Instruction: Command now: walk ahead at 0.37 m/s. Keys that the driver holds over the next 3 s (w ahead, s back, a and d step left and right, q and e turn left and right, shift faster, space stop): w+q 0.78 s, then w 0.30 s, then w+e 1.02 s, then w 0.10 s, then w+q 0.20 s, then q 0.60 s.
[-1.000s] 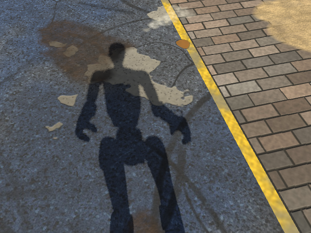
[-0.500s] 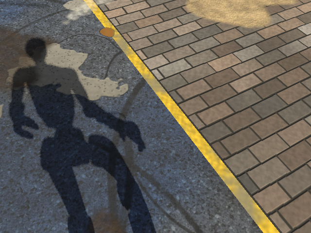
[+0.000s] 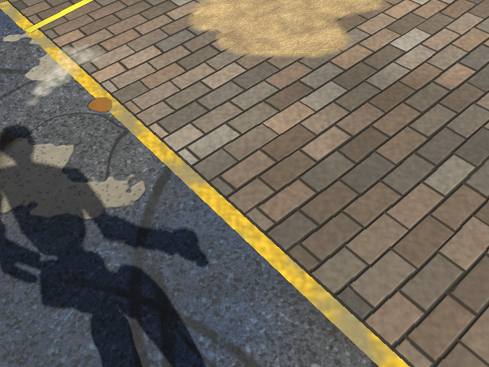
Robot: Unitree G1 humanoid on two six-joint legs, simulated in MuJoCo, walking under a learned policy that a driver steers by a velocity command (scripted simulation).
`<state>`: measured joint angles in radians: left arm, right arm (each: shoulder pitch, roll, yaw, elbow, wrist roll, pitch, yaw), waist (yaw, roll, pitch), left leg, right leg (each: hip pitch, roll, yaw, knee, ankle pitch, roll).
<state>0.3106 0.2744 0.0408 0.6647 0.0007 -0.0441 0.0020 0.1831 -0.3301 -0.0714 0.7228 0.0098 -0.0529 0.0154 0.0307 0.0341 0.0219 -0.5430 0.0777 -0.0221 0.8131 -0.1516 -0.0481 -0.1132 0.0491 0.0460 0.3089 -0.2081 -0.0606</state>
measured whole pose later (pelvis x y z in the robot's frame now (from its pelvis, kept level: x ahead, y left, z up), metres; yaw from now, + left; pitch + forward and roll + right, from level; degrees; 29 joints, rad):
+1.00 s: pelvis +0.51 +0.14 +0.00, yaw +29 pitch +1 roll -2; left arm 0.32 0.27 0.06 0.77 0.00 -0.10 -0.02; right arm 0.21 -0.31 -0.05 0.68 0.01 -0.03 0.00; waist 0.04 0.05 0.04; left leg -0.58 0.06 -0.07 1.01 -0.30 0.00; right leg -0.16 0.05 -0.04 0.32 -0.17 -0.05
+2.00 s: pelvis +0.98 +0.31 +0.00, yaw +2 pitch +1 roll +1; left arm 0.31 0.28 0.06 0.70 -0.01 -0.05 -0.02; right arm 0.13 -0.32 -0.06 0.71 -0.01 -0.09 0.00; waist 0.04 0.03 0.06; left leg -0.61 0.10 -0.07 1.01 -0.24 -0.04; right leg -0.22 0.11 0.06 0.37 -0.16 -0.11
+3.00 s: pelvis +1.39 +0.34 -0.01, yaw +17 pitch +1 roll +0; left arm 0.11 0.26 0.04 0.71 0.02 0.00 0.03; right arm 0.22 -0.34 -0.08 0.68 0.02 0.07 -0.04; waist 0.00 0.03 0.07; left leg -0.50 0.03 -0.04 1.01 -0.41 -0.10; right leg -0.30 -0.01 -0.06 0.40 -0.12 -0.04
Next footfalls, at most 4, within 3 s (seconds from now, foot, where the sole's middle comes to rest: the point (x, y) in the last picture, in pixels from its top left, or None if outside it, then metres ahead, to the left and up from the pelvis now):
0.26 left None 0.24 0.17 -0.79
0.76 right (253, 333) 0.59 0.06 -0.79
1.24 left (136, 299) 0.69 0.42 -0.79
1.76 right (198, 207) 1.03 0.26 -0.79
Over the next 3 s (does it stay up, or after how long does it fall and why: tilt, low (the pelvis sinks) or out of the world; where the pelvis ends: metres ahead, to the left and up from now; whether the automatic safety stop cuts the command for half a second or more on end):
stays up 1.39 0.34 -0.01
